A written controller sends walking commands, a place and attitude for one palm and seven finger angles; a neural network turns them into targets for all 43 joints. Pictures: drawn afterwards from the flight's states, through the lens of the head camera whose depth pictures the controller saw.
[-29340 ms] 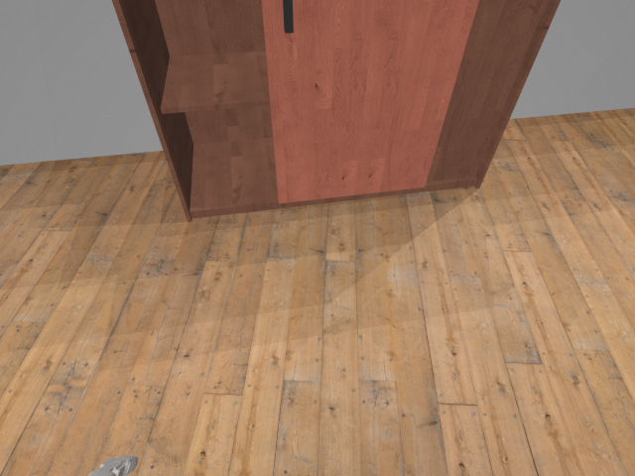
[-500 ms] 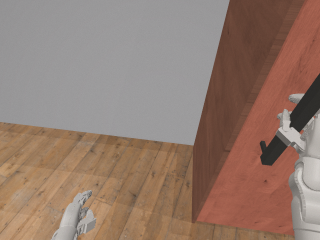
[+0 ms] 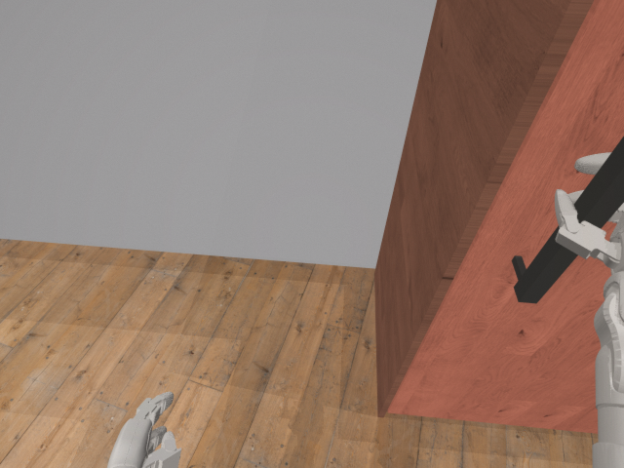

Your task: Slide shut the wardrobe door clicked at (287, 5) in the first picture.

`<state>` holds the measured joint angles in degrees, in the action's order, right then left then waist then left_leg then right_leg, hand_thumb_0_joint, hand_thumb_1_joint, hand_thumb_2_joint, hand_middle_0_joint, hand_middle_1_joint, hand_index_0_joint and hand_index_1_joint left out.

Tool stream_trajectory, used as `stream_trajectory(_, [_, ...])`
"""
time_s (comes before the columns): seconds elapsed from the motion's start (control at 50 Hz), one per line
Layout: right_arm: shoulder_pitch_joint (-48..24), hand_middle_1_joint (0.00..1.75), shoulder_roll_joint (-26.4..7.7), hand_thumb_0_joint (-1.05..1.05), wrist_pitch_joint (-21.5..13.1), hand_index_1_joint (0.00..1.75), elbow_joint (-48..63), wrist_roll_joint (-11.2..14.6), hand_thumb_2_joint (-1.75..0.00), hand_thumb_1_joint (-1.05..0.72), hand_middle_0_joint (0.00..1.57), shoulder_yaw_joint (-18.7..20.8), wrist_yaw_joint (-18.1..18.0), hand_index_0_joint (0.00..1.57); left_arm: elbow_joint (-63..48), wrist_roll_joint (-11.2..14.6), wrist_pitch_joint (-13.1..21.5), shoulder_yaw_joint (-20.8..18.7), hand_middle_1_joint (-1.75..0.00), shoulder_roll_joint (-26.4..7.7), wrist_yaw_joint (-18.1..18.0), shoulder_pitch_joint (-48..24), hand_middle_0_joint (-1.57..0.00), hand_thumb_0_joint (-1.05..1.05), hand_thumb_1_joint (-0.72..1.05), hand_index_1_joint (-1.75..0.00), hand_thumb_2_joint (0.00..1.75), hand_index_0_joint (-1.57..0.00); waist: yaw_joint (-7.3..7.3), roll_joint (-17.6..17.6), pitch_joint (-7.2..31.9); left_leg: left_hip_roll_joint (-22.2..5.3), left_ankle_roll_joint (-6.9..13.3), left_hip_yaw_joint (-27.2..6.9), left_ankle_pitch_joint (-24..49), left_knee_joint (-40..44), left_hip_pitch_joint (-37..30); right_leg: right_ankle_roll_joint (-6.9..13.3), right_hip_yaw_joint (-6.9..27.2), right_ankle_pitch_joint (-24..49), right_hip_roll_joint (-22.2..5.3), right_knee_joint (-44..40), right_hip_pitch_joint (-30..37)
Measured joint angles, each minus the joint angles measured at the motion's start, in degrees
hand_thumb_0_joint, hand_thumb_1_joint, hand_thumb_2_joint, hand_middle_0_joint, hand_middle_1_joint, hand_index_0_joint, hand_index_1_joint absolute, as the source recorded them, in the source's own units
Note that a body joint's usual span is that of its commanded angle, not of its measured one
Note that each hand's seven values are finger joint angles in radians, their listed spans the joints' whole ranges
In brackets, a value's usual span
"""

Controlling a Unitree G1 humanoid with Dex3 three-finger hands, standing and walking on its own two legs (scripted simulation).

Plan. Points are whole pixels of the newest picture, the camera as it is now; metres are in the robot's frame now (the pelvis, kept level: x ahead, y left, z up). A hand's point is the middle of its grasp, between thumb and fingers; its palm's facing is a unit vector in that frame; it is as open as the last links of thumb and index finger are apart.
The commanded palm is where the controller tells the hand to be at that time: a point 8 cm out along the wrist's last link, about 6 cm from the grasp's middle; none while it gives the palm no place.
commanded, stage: loosen the grip on the handle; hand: right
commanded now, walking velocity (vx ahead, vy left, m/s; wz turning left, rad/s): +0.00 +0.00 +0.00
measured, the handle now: (580, 199) +0.37 -0.29 +0.19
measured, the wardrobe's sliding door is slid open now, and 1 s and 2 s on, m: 0.00 0.00 0.00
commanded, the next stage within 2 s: slip the hand off the handle in 0.52 s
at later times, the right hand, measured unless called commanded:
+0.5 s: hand (571, 236) +0.33 -0.27 +0.17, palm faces +0.46 +0.87 -0.18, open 14.5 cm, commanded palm +0.28 -0.30 +0.18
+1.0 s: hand (604, 242) +0.33 -0.31 +0.16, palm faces +0.50 +0.85 -0.17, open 14.7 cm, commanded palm +0.28 -0.34 +0.17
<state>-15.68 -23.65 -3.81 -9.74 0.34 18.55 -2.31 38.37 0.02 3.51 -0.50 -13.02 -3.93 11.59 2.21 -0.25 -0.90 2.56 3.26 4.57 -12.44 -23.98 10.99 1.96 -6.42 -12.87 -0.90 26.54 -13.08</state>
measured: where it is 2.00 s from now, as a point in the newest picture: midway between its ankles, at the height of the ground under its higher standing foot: outside the picture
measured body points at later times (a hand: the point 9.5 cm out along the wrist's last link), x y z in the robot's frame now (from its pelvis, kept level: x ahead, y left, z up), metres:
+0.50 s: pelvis -0.04 +0.02 -0.01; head -0.04 +0.01 +0.44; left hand +0.09 +0.27 -0.11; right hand +0.30 -0.31 +0.18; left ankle +0.00 +0.08 -0.74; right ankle +0.02 -0.09 -0.74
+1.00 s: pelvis +0.02 -0.02 -0.01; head +0.02 -0.02 +0.44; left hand +0.22 +0.20 -0.09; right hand +0.30 -0.36 +0.17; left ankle +0.00 +0.08 -0.74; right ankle +0.02 -0.09 -0.74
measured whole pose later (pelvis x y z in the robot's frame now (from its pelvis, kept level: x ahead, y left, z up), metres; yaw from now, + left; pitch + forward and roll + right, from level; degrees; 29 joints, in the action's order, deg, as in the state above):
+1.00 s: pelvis +0.02 -0.02 -0.01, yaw +0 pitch +3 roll +1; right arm -8.5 -20.7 0.8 -3.5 5.5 21.6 -5.0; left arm 35.9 1.0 6.4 2.7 -12.6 -5.0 10.6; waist 4.3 -1.0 3.7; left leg 1.8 2.0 3.1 -17.6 -31.2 16.5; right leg 4.0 -2.4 -17.3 2.9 32.6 -18.2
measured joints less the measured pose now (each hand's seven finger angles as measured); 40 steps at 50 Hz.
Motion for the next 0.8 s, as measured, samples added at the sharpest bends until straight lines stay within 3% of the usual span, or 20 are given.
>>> stream_trajectory(0.04, [-4.57,1.4,0.47,-0.13,1.67,1.39,-2.5,2.46,-0.75,-0.4,0.46,0.95,1.8,0.35,0.7,0.55,1.24,-0.41,-0.3,-0.08,1.19,-0.2,-0.2,0.01,0.91,-0.3,0.89,-0.2,0.51,0.99,-0.45,-0.52,0.31,0.83,0.36,-1.43,2.37,-0.21,0.8,1.64,0.48,-0.48,-1.75])
stream_trajectory(0.1, [-4.15,1.4,3.04,-0.1,2.55,1.38,-3.13,6.4,-0.7,-0.31,0.46,3.98,1.24,0.37,0.71,0.81,2.33,-0.42,-0.3,-1.06,1.81,-0.78,-0.2,0.01,0.9,-0.3,0.89,-0.21,0.13,0.16,0.0,-0.59,0.57,0.69,0.81,-2.12,4.12,-0.28,0.66,2.61,0.5,-0.17,-3.32])
stream_trajectory(0.24, [-7.97,1.39,1.71,-0.03,0.87,1.27,-12.58,0.73,-0.46,0.07,0.45,2.21,-5.95,0.25,0.14,1.72,2.9,1.21,-0.3,-1.96,1.05,0.4,-0.2,0.01,0.91,-0.3,0.89,-0.21,-1.79,-0.76,2.18,-0.79,0.65,1.28,0.16,-6.0,7.62,-0.02,1.5,1.87,0.63,3.05,-6.64])
stream_trajectory(0.38, [-10.25,1.32,-0.8,-0.01,-3.83,1.25,-17.11,0.24,-0.28,0.41,0.4,1.62,-5.15,0.23,1.64,1.96,3.61,1.96,-0.3,-1.3,-0.06,2.73,-0.2,0.01,0.9,-0.3,0.89,-0.21,-1.76,0.35,2.0,0.92,1.0,0.94,-0.96,-7.24,8.92,-0.46,4.04,-0.73,0.59,6.51,-8.9])
stream_trajectory(0.5, [-8.52,1.24,-1.36,-0.01,-5.02,1.2,-15.76,2.29,-0.22,0.52,0.33,0.7,-3.86,0.23,3.02,2.23,3.92,1.46,-0.3,-1.99,-0.87,3.3,-0.2,0.01,0.91,-0.3,0.89,-0.2,-1.56,-0.97,1.88,2.1,0.7,0.56,-2.45,-7.94,9.28,-0.5,5.53,-2.13,0.53,9.27,-10.11])
stream_trajectory(0.68, [-2.26,1.25,2.36,-0.02,-5.57,1.16,-6.57,3.12,-0.2,0.55,0.36,-0.41,-5.84,0.25,2.47,1.8,4.67,1.91,-0.3,-1.53,-1.4,2.74,-0.2,0.02,0.91,-0.3,0.89,-0.2,-0.55,-0.84,3.18,0.66,0.15,-0.52,-2.66,-8.57,8.81,1.03,4.64,-2.52,2.15,8.7,-8.97])
stream_trajectory(0.8, [2.03,1.28,2.78,-0.02,-2.39,1.16,0.54,4.13,-0.2,0.56,0.42,-0.73,-3.87,0.25,0.14,1.19,4.59,3.12,-0.3,-0.61,-1.75,1.0,-0.2,0.01,0.91,-0.3,0.89,-0.2,0.64,-0.81,3.63,-0.31,-0.7,-1.22,-3.84,-7.79,7.06,1.75,4.12,-3.25,3.23,6.82,-6.71])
